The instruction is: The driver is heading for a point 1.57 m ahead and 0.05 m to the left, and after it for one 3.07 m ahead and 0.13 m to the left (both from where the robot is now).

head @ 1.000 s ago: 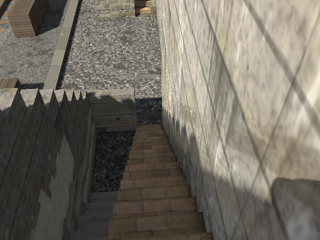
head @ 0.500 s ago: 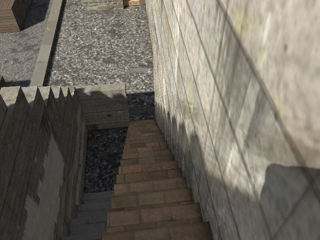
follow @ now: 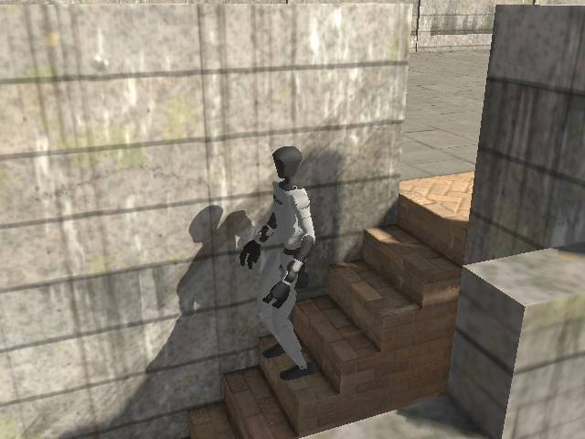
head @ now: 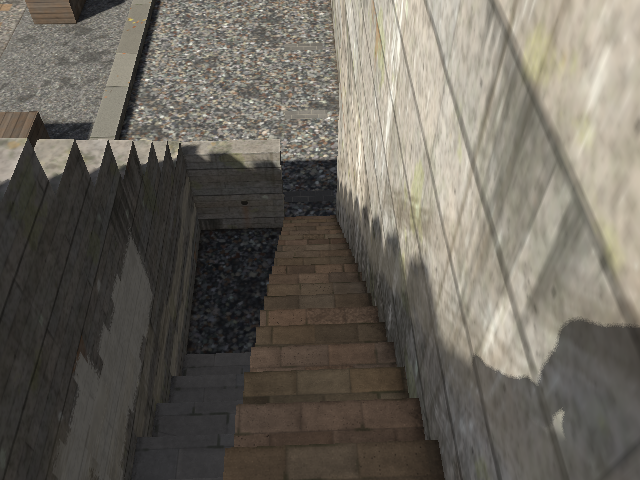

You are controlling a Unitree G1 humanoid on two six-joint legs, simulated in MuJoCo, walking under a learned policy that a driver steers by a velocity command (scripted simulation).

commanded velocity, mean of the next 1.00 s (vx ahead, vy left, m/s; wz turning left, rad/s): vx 0.16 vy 0.00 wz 0.00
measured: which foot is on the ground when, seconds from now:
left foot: down 0.00-0.72, up 0.74-0.90, down 0.92-1.00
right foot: down 0.00-0.92, up 0.94-1.00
